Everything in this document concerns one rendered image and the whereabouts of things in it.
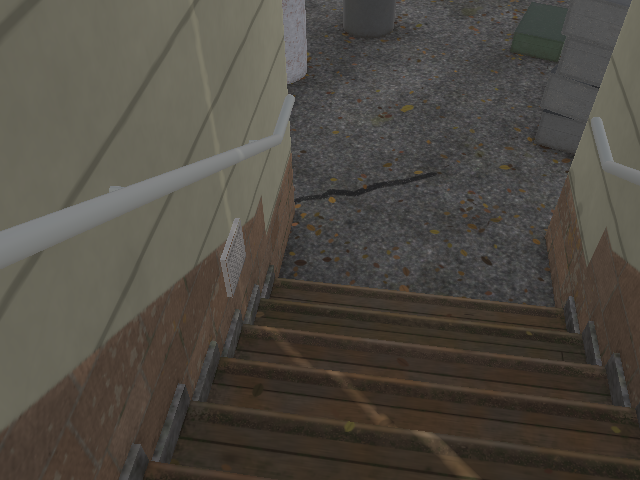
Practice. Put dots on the stairs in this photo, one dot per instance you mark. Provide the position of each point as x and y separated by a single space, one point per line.
341 382

